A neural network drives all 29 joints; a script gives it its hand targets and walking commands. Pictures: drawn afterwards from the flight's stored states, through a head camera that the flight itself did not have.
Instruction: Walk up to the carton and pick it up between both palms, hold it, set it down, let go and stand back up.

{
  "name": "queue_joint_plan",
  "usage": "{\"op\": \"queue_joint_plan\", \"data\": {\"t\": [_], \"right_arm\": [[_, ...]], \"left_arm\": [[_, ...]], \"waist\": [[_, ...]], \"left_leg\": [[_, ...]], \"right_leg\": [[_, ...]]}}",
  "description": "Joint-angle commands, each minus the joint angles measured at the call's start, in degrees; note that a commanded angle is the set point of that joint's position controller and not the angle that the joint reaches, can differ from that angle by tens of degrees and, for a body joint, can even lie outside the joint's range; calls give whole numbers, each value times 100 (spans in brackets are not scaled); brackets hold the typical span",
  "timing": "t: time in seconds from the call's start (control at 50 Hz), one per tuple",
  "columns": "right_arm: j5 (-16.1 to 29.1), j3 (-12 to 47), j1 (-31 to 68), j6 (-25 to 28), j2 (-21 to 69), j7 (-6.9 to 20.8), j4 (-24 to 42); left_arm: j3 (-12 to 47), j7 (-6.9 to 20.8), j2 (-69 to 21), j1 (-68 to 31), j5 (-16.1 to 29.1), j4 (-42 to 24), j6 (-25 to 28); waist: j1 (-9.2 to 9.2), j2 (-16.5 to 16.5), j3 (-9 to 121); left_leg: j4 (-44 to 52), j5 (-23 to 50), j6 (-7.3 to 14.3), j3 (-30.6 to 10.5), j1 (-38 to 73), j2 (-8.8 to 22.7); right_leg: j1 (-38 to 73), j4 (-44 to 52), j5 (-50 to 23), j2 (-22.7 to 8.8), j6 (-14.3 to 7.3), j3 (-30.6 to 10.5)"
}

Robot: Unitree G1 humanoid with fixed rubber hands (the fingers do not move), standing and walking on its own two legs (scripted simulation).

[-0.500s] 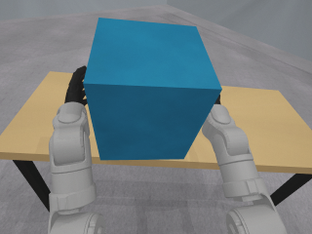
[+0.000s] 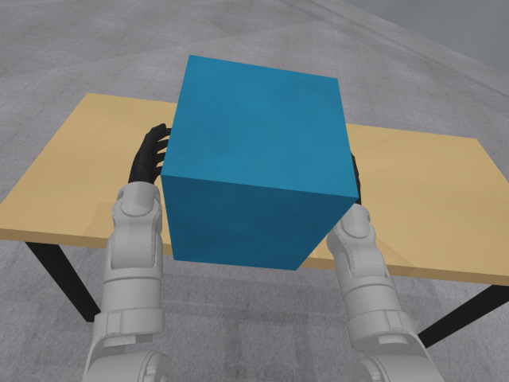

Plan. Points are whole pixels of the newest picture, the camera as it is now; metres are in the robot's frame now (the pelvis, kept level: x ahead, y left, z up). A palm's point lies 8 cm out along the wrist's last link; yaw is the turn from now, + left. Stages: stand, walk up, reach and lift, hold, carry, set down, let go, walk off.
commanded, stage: set down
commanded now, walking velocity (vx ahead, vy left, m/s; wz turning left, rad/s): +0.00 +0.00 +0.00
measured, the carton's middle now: (249, 176) +0.39 +0.01 +0.13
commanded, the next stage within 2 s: none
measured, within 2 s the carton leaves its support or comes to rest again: neither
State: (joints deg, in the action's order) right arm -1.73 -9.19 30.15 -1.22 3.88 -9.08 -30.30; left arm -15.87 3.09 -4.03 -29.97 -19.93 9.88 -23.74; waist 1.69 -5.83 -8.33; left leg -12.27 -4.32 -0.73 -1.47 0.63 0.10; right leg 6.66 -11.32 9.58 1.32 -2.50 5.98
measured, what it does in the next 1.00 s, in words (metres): stands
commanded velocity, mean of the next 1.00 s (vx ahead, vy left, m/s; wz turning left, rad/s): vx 0.00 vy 0.00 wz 0.00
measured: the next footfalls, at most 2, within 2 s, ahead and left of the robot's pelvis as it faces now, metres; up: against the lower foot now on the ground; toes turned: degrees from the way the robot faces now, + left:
none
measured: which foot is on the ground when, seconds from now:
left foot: down 0.00-1.00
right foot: down 0.00-1.00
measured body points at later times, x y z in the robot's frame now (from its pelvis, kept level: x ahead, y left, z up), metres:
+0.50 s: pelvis +0.03 +0.00 +0.00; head +0.04 +0.03 +0.45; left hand +0.41 +0.16 +0.12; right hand +0.41 -0.14 +0.12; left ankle +0.04 +0.13 -0.75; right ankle -0.02 -0.08 -0.75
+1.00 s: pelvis +0.01 +0.00 +0.00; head +0.03 +0.03 +0.45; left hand +0.42 +0.16 +0.11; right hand +0.42 -0.14 +0.12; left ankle +0.04 +0.13 -0.75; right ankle -0.02 -0.08 -0.75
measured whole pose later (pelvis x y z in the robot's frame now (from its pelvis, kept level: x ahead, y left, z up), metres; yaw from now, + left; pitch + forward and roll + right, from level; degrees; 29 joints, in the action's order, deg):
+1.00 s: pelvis +0.01 +0.00 +0.00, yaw +0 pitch -2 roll +0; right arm -8.1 -17.3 39.9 6.0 2.4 -6.5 -46.6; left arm -22.4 0.3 -4.7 -37.0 -19.1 29.2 -10.5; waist 0.0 -4.8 -3.3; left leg -9.4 -3.0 -1.1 -1.4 -4.3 0.4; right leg 1.8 -8.2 8.2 1.8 -2.8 5.6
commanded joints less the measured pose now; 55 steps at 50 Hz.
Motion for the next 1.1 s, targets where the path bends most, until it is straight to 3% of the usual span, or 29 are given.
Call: {"op": "queue_joint_plan", "data": {"t": [0.0,0.02,0.08,0.1,0.12,0.18,0.2,0.24,0.26,0.32,0.38,0.48,0.5,0.54,0.62,0.7,0.88,0.96,1.08], "right_arm": [[35,2104,3693,1047,1558,596,1844],[112,2202,3731,1092,1675,559,1870],[290,2619,3464,936,1814,534,1417],[347,2533,3366,825,1714,513,1224],[405,2582,3228,758,1681,509,1134],[571,2498,2854,594,1569,402,981],[626,2424,2808,508,1533,359,820],[700,2414,2797,411,1590,303,931],[697,2324,2789,391,1535,283,855],[741,2290,2830,429,1446,274,871],[628,2190,3157,710,1398,326,1351],[372,2285,3210,1055,1582,491,1250],[328,2379,3310,1061,1549,495,1195],[306,2295,3253,1015,1556,523,882],[193,1947,3276,899,1460,599,437],[-81,1566,3668,901,1467,694,144],[-700,701,4160,1000,1630,898,-650],[-963,303,4144,939,1692,978,-1015],[-1338,-42,4266,969,1891,1019,-1148]], "left_arm": [[2483,345,-2014,-3144,798,-1073,1020],[2662,302,-2074,-3241,873,-1237,1101],[2639,273,-2096,-2999,829,-811,1044],[2562,298,-1937,-2854,852,-651,951],[2487,326,-1873,-2667,840,-522,873],[2154,437,-1686,-2400,707,-504,637],[2083,480,-1651,-2355,697,-424,547],[1881,588,-1657,-2283,668,-350,444],[1817,636,-1581,-2272,623,-340,431],[1813,654,-1643,-2471,609,-589,522],[2274,512,-1979,-2780,722,-965,808],[2607,337,-2302,-2733,820,-758,1249],[2399,337,-2239,-2912,743,-665,1275],[2187,355,-2127,-2745,692,-281,1217],[1762,401,-1886,-2751,630,190,1100],[1432,425,-1841,-3135,541,632,1171],[1124,333,-1903,-3973,333,1271,1613],[903,326,-1880,-4073,250,1585,1731],[692,354,-1986,-4207,189,1980,1974]], "waist": [[11,637,3848],[76,659,4078],[-82,510,3732],[-15,482,3401],[-105,366,3210],[-84,246,2636],[-45,394,2416],[-65,219,2200],[-44,330,2100],[-53,445,2128],[71,1022,2859],[41,841,3647],[-32,886,3749],[-68,670,3522],[-119,307,3054],[-183,227,2956],[-173,748,3273],[-143,832,3240],[-59,733,3629]], "left_leg": [[-119,1715,-20,180,901,-139],[-198,2018,-5,154,986,-176],[-94,1926,75,172,768,-171],[-73,1662,87,150,580,-165],[-22,1459,127,157,456,-152],[102,1356,205,211,253,-177],[133,1289,237,198,205,-195],[145,1258,276,172,131,-172],[143,1273,268,185,36,-189],[144,1415,134,191,261,-220],[-127,2298,-109,183,815,-206],[-430,3260,-239,13,1343,-101],[-364,2959,-266,129,1368,-151],[-190,2423,-144,87,947,-143],[146,1356,12,89,406,-104],[286,825,82,138,115,-90],[308,578,17,192,132,-118],[296,499,4,192,68,-137],[243,884,30,114,-120,-149]], "right_leg": [[866,-241,-3172,111,623,55],[879,-271,-3490,133,658,-5],[991,-279,-3709,4,711,-143],[912,-257,-3495,-28,733,-171],[1099,-241,-3376,-38,757,-178],[1309,-235,-3592,-83,797,-238],[1257,-230,-3617,-126,826,-274],[1272,-197,-3731,-165,840,-285],[1344,-228,-3815,-187,839,-302],[1221,-176,-3620,-100,787,-185],[796,-219,-3665,61,697,-98],[341,-163,-3758,171,731,-52],[452,-68,-3870,109,620,-42],[707,-128,-3940,48,662,-106],[786,-77,-3324,-20,715,-134],[752,-39,-2879,-31,702,-139],[373,17,-2375,-27,604,-38],[210,38,-2167,-37,589,11],[443,-60,-2810,-37,586,16]]}}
